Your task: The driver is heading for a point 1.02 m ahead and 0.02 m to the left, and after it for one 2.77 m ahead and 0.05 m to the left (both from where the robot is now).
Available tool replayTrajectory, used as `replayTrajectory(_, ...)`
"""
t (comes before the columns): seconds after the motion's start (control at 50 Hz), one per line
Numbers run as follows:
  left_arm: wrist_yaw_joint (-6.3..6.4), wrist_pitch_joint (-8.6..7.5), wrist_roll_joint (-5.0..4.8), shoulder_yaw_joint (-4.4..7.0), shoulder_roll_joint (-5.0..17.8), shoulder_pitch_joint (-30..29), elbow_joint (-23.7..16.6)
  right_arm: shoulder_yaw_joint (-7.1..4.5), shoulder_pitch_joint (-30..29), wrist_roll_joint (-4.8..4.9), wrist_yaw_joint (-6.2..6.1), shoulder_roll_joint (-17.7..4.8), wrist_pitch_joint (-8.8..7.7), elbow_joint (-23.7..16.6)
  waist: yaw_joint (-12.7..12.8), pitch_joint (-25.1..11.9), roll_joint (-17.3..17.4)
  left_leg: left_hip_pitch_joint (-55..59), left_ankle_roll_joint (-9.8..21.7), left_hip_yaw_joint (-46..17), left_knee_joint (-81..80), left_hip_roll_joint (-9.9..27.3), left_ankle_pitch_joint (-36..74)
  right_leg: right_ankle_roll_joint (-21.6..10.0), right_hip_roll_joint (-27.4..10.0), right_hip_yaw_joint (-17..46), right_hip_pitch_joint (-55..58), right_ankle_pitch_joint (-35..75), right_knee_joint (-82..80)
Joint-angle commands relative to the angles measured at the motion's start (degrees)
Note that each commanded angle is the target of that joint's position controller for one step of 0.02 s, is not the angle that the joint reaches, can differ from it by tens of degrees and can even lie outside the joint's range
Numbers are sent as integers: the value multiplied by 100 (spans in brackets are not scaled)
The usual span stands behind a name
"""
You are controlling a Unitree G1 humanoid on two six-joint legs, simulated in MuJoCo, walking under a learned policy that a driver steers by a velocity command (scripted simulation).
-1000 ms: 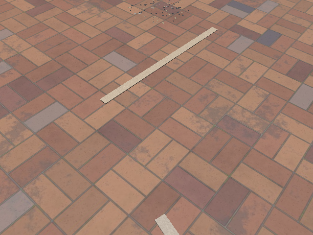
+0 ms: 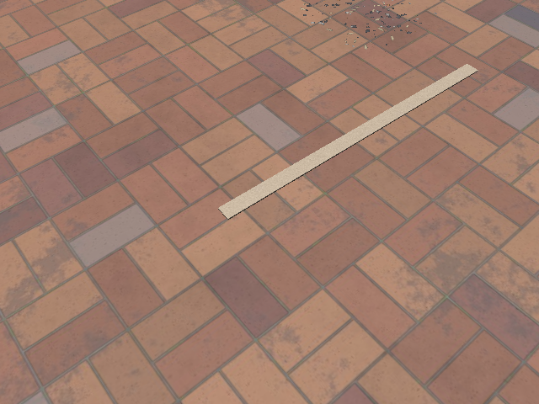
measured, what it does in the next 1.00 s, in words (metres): walks ahead: right foot, then left foot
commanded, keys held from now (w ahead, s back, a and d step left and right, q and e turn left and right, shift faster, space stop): w+q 0.06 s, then q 0.08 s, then no key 0.86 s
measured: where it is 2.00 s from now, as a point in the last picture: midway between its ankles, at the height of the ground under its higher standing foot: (279, 363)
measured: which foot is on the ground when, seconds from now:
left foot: down 0.00-0.42, up 0.44-0.74, down 0.76-1.00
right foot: up 0.00-0.40, down 0.42-1.00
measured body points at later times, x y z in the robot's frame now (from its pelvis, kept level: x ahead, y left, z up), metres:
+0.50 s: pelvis +0.22 -0.02 +0.01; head +0.26 -0.03 +0.46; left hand +0.31 +0.24 -0.11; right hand +0.29 -0.28 -0.13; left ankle +0.09 +0.04 -0.65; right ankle +0.33 -0.08 -0.72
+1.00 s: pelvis +0.25 +0.00 +0.03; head +0.25 +0.00 +0.48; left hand +0.24 +0.24 -0.13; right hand +0.30 -0.23 -0.13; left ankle +0.20 +0.10 -0.72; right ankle +0.33 -0.08 -0.72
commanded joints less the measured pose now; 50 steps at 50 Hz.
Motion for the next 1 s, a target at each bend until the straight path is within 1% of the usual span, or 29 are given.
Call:
replayTrajectory(0.02, -25, -133, 58, 168, 764, -342, -721, -148, 639, 44, -85, -578, -50, -30, -11, -221, -421, 1605, 946, -3081, -2117, 2014, 594, 52, -537, 578, -2211, 411, 225)
replayTrajectory(0.04, -36, -7, 142, 141, 657, -215, -727, -111, 584, 52, -111, -517, -98, -39, 152, -245, -337, 1244, 842, -2696, -2138, 1781, 1056, 154, -592, 569, -1863, 381, -43)
replayTrajectory(0.06, -51, 101, 179, 134, 585, -170, -763, -106, 660, 72, -116, -554, -156, -32, 212, -283, -233, 1090, 811, -2487, -2137, 1664, 1370, 242, -609, 527, -1730, 335, -292)
replayTrajectory(0.12, -28, 278, 161, 130, 563, -477, -979, -156, 937, 86, -114, -853, -224, -33, 218, -180, -69, 845, 660, -1941, -1904, 1415, 3562, 509, -527, 248, -1772, 617, -1006)
replayTrajectory(0.16, -24, 323, 138, 124, 577, -844, -1162, -147, 1148, 92, -115, -851, -165, -36, 94, -271, 138, 996, 310, -1659, -1650, 1210, 4540, 581, -421, 91, -1869, 1061, -1529)
replayTrajectory(0.22, -45, 349, 66, 77, 565, -1319, -1364, -95, 1479, 102, -154, -710, -66, -17, -188, -481, 430, 1461, -193, -1486, -1403, 1032, 4952, 495, -269, -22, -1855, 1722, -2299)
replayTrajectory(0.3, -28, 328, 15, 13, 612, -1781, -1509, -52, 1751, 24, -272, -647, 28, 6, -462, -506, 522, 2236, -335, -1654, -1133, 1170, 4993, 351, -80, -36, -1901, 1920, -3141)
replayTrajectory(0.34, -3, 274, 16, 14, 705, -1614, -1448, -43, 1657, -42, -317, -654, 50, -25, -374, -498, 567, 2369, -341, -1758, -839, 1276, 5159, 221, 33, 22, -1543, 1646, -3546)
replayTrajectory(0.36, 21, 239, 23, 43, 808, -1295, -1337, -48, 1532, -52, -334, -694, 38, -63, -223, -538, 594, 2344, -375, -1844, -594, 1320, 5383, 115, 105, 67, -1142, 1495, -3800)
replayTrajectory(0.38, 55, 195, 28, 80, 915, -903, -1201, -58, 1408, -22, -339, -765, 5, -88, -34, -599, 602, 2352, -413, -1924, -266, 1334, 5466, 3, 144, 103, -706, 1582, -4202)
replayTrajectory(0.4, 93, 111, 52, 101, 956, -388, -1046, -58, 1220, 49, -320, -817, -42, -116, 305, -706, 448, 2180, -491, -1855, 331, 1214, 5113, -128, 2, 205, 24, 2422, -4933)
replayTrajectory(0.42, 149, 28, 110, 140, 1194, 191, -953, 4, 1171, 135, -289, -683, -120, -309, 473, -1298, -67, 1431, -587, -1721, 1355, 945, 3208, -406, -997, 1063, 1391, 5016, -4703)
replayTrajectory(0.44, 129, 103, 39, 192, 1471, 119, -1009, 35, 2127, 296, -308, -252, -67, -186, 62, -1995, -1351, 380, -827, -1192, 3042, -113, -2064, -1596, -2561, 2628, 2501, 8198, -4290)
replayTrajectory(0.46, 59, 191, -113, 120, 1102, 22, -1049, -32, 2223, 111, -339, -667, 40, 5, 22, -2160, -619, 211, -767, -1381, 3473, -65, -2548, -1837, -2562, 2959, 2053, 7414, -4542)
replayTrajectory(0.48, 38, 203, -118, 39, 810, -381, -1089, -43, 1891, 3, -328, -653, 117, 99, -55, -1455, -178, 96, -818, -1536, 3591, 101, -2206, -1684, -2227, 2510, 1375, 6141, -4814)
replayTrajectory(0.5, 49, 228, -74, -46, 572, -751, -1132, -11, 1598, -51, -297, -549, 168, 67, -139, -1010, -21, 107, -866, -1505, 3262, 271, -1949, -1385, -1859, 2061, 808, 5075, -5114)
replayTrajectory(0.52, 82, 239, -38, -109, 467, -887, -1109, 6, 1407, -43, -254, -476, 242, 57, -203, -747, -189, 267, -941, -1480, 2825, 419, -1761, -1133, -1567, 1690, 404, 4461, -5367)
replayTrajectory(0.54, 102, 260, -13, -113, 526, -943, -1046, 35, 1472, -51, -215, -390, 327, 108, -294, -663, -488, 583, -1027, -1322, 2486, 453, -1608, -960, -1284, 1347, 66, 4011, -5519)
replayTrajectory(0.56, 96, 270, 18, -103, 602, -931, -983, 63, 1559, -39, -202, -323, 395, 193, -332, -685, -622, 839, -1076, -1152, 2144, 410, -1548, -844, -1114, 1122, -84, 3750, -5553)
replayTrajectory(0.64, 85, 334, 28, -32, 872, -649, -777, 132, 1256, 3, -284, -253, 541, 325, -164, -725, -713, 1067, -1107, -831, 853, 492, -1555, -774, -1056, 1229, -63, 1807, -5768)
replayTrajectory(0.7, 86, 458, 13, 19, 958, -700, -716, 158, 1080, 25, -288, -281, 533, 411, -139, -553, -784, 1291, -998, -696, 113, 553, -1026, -658, -1018, 1420, -343, 67, -5994)
replayTrajectory(0.74, 100, 537, -27, 29, 924, -695, -661, 200, 1202, 5, -292, -206, 461, 564, -215, -377, -609, 1729, -851, -665, -737, 588, -427, -417, -948, 1416, -732, -564, -6017)
replayTrajectory(0.76, 97, 553, -35, 27, 865, -580, -607, 223, 1151, -41, -302, -244, 405, 563, -186, -246, -427, 1833, -766, -965, -1111, 784, -252, -197, -907, 1425, -911, -775, -6025)
replayTrajectory(0.78, 77, 557, -53, 25, 792, -516, -600, 234, 1166, -103, -321, -361, 333, 554, -108, -186, -181, 1780, -650, -1492, -1421, 1211, -458, -16, -772, 1328, -952, -595, -5807)
replayTrajectory(0.8, 60, 576, -120, 25, 656, -467, -581, 235, 950, -19, -312, -459, 291, 599, 99, 123, 421, 791, -528, -1765, -1609, 1359, -1099, 74, -360, 853, -494, -49, -5669)
replayTrajectory(0.82, 40, 573, -94, 9, 607, -474, -485, 294, 812, 11, -301, -278, 219, 611, 145, 99, 517, 281, -579, -1842, -1892, 1419, -1338, 71, -312, 753, 249, 642, -5364)
replayTrajectory(0.86, 27, 541, -51, 1, 559, -245, -301, 301, 709, 50, -313, -321, 116, 657, 265, -55, 530, 156, -716, -1713, -2020, 1324, -1127, 22, -377, 748, 817, 1141, -5198)
replayTrajectory(0.88, 26, 527, -29, 18, 627, -218, -235, 305, 735, 63, -328, -324, 93, 677, 257, -61, 455, 283, -734, -1635, -1960, 1271, -915, -3, -416, 779, 790, 1200, -5201)
replayTrajectory(1.0, 64, 503, -44, -33, 512, -225, 50, 341, 1104, 51, -339, -171, 107, 878, 98, -11, 128, 840, -642, -1470, -1733, 1212, -321, 33, -449, 798, 396, 1245, -5307)
Keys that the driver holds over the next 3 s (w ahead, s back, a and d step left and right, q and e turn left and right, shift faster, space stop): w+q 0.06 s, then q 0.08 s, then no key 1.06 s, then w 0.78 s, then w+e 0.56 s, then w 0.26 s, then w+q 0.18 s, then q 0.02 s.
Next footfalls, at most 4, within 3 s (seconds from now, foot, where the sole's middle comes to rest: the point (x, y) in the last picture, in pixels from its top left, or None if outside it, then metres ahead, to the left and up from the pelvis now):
0.42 right None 0.37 -0.08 -0.75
0.76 left None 0.24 0.11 -0.75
2.00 left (235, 293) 0.74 0.13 -0.75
2.56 right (283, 208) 1.03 0.00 -0.75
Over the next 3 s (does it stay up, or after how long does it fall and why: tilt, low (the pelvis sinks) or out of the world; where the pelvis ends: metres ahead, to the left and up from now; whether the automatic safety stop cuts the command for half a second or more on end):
stays up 1.14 0.03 0.02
